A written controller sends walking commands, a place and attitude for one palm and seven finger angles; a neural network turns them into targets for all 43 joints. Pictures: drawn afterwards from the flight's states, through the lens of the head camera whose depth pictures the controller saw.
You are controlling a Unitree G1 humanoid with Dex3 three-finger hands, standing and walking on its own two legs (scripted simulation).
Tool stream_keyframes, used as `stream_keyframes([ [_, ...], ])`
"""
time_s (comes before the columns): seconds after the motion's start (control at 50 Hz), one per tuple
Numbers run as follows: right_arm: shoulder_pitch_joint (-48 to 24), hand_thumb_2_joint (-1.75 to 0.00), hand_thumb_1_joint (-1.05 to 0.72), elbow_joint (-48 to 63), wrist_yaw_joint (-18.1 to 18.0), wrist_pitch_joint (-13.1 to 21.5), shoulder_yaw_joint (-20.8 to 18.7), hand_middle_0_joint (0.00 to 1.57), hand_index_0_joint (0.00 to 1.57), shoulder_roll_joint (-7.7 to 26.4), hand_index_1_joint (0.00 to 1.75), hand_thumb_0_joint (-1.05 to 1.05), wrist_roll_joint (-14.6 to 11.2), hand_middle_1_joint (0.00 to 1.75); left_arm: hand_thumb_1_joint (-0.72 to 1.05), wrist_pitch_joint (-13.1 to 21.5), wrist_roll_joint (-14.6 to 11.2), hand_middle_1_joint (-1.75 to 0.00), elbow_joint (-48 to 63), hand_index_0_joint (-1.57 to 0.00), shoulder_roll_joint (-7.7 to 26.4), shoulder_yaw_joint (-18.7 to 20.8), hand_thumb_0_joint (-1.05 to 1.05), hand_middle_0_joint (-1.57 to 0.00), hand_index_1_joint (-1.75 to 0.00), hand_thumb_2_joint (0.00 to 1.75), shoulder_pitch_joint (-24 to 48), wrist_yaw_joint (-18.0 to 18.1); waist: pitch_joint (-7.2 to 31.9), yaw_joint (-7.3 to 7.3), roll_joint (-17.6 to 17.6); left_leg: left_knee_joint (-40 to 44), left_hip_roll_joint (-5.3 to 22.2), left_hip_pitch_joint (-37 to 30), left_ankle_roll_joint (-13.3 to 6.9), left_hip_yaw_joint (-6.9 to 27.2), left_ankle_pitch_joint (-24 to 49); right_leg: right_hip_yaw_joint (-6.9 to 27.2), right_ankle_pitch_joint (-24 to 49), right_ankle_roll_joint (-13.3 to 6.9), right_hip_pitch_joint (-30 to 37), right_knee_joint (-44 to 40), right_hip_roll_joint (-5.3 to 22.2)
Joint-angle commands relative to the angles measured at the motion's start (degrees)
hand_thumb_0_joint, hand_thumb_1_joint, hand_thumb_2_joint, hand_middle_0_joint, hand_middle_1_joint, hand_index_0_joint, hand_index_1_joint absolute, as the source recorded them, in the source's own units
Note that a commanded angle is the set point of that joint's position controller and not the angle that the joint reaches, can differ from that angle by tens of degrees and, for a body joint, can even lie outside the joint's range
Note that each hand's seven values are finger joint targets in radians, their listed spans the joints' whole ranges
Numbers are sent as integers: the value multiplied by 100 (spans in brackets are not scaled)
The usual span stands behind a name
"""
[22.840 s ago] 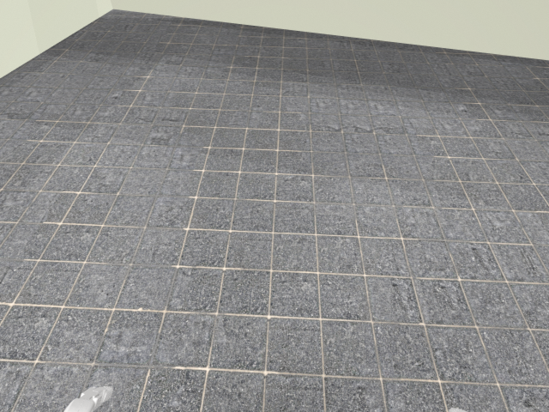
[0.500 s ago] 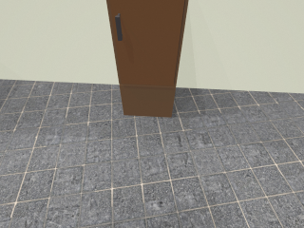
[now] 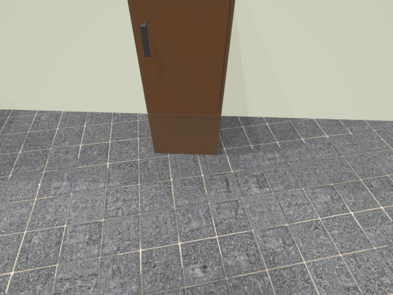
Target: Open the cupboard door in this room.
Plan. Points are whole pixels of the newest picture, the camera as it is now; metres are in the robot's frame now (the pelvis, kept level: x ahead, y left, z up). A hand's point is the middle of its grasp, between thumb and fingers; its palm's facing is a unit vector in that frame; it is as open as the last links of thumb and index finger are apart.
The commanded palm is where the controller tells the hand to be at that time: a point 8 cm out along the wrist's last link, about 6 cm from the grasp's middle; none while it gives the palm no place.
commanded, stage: look at it before walking up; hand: left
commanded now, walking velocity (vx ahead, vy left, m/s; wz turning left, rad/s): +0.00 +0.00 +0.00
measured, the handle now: (146, 39) +1.06 +0.27 +0.03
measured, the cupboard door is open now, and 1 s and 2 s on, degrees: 0 0 0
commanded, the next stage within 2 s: walk to a spot facing it in 0.40 s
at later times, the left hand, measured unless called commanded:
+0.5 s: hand out of the picture -0.03 +0.15 -0.18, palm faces +0.03 -0.99 -0.15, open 7.3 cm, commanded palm none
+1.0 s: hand out of the picture -0.02 +0.20 -0.21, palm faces +0.23 -0.96 -0.15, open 7.3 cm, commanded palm none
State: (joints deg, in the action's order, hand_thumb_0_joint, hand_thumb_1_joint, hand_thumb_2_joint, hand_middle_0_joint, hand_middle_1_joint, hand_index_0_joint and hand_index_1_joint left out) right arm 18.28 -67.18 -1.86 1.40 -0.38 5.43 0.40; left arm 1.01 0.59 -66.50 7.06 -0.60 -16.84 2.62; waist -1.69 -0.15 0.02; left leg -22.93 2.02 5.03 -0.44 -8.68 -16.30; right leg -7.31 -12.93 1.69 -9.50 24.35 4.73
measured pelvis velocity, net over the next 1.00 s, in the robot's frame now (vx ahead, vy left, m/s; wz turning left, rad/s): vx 0.07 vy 0.04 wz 0.18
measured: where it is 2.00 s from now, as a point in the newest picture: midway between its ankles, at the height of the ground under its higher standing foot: outside the picture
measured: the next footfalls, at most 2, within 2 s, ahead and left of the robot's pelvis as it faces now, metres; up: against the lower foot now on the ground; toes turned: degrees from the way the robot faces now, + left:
left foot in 0.94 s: +0.09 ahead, +0.15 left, +0.00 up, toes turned +19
right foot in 1.34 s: +0.38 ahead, -0.03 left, +0.00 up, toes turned +3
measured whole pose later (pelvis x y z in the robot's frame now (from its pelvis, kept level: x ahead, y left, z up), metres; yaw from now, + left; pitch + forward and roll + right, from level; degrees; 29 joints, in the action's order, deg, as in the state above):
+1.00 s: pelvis +0.07 +0.04 -0.03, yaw +10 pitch +1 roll +0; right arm 16.2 -58.5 0.6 3.0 -3.8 10.5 1.4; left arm 0.4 1.4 -64.9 9.9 2.8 -21.8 0.1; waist -2.2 0.1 -2.5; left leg -40.7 3.3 20.1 -1.7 -8.4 -19.5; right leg -9.8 -29.3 3.1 -14.8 49.9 10.4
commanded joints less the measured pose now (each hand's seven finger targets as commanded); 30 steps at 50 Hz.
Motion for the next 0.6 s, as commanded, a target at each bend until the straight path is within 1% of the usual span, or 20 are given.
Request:
stream_keyframes([
  [0.0, 490, -90, -90, 59, -37, 45, -84, 20, 20, 484, 30, 0, -17, 30, 90, 34, -13, -30, 76, -20, 415, 85, 0, -20, -30, 90, -543, 22, -270, 43, -50, 502, 647, 379, -43, 574, 1420, 411, 1190, -133, 114, -309, 361],
  [0.04, 493, -90, -90, 70, -35, 38, -95, 20, 20, 500, 30, 0, -20, 30, 90, 35, -8, -30, 78, -20, 418, 82, 0, -20, -30, 90, -520, 22, -334, 38, -87, 499, 638, 410, -40, 587, 1345, 422, 1153, -138, 78, -324, 362],
  [0.06, 495, -90, -90, 71, -34, 43, -90, 20, 20, 483, 30, 0, -19, 30, 90, 38, -6, -30, 79, -20, 418, 78, 0, -20, -30, 90, -529, 21, -285, 33, -34, 505, 633, 395, -50, 588, 1359, 434, 1180, -146, 99, -331, 373],
  [0.1, 486, -90, -90, 68, -32, 36, -95, 20, 20, 486, 30, 0, -20, 30, 90, 35, -8, -30, 81, -20, 418, 75, 0, -20, -30, 90, -517, 23, -361, 31, -78, 538, 638, 390, -46, 576, 1236, 447, 1076, -146, 30, -355, 361],
  [0.12, 504, -90, -90, 69, -33, 38, -94, 20, 20, 492, 30, 0, -18, 30, 90, 37, -6, -30, 89, -20, 420, 81, 0, -20, -30, 90, -500, 20, -363, 18, -21, 539, 634, 412, -41, 569, 1238, 451, 1091, -150, 48, -364, 352],
  [0.22, 486, -90, -90, 82, -26, 31, -89, 20, 20, 490, 30, 0, -22, 30, 90, 37, -2, -30, 80, -20, 420, 81, 0, -20, -30, 90, -512, 18, -475, 20, -9, 603, 616, 496, -36, 587, 962, 469, 876, -150, -15, -426, 343],
  [0.3, 461, -90, -90, 108, -26, 37, -102, 20, 20, 502, 30, 0, -21, 30, 90, 50, 2, -30, 84, -20, 436, 88, 0, -20, -30, 90, -544, 15, -391, 25, 23, 579, 603, 457, -41, 588, 925, 476, 894, -160, 18, -464, 359],
  [0.48, 468, -90, -90, 128, -25, 42, -109, 20, 20, 542, 30, 0, -19, 30, 90, 52, 7, -30, 108, -20, 457, 104, 0, -20, -30, 90, -503, 8, -434, 18, 8, 615, 607, 529, -44, 611, 803, 476, 774, -166, -11, -469, 336],
  [0.5, 478, -90, -90, 118, -20, 45, -107, 20, 20, 542, 30, 0, -7, 30, 90, 65, 0, -30, 103, -20, 449, 100, 0, -20, -30, 90, -513, 2, -355, 14, 29, 602, 574, 510, -49, 632, 647, 436, 622, -154, 28, -487, 342],
  [0.52, 501, -90, -90, 100, -8, 20, -104, 20, 20, 492, 30, 0, 8, 30, 90, 52, 0, -30, 97, -20, 425, 105, 0, -20, -30, 90, -499, 2, -390, 3, 9, 574, 537, 584, -31, 619, 322, 372, 314, -126, -6, -463, 345],
  [0.54, 570, -90, -90, 120, 7, -29, -130, 20, 20, 516, 30, 0, 23, 30, 90, 28, 20, -30, 118, -20, 473, 142, 0, -20, -30, 90, -485, -5, -419, -12, -29, 520, 497, 709, -34, 626, -289, 323, -362, -129, -66, -361, 325],
  [0.56, 535, -90, -90, 168, 24, -59, -164, 20, 20, 543, 30, 0, 46, 30, 90, 4, 37, -30, 169, -20, 508, 181, 0, -20, -30, 90, -487, -28, -470, 1, 23, 536, 498, 851, -77, 681, -823, 295, -937, -135, -226, -299, 327],
  [0.58, 479, -90, -90, 213, 36, -94, -194, 20, 20, 602, 30, 0, 67, 30, 90, -23, 61, -30, 214, -20, 554, 222, 0, -20, -30, 90, -452, -56, -681, 5, 49, 584, 517, 1084, -116, 779, -1428, 256, -1486, -128, -431, -259, 303],
])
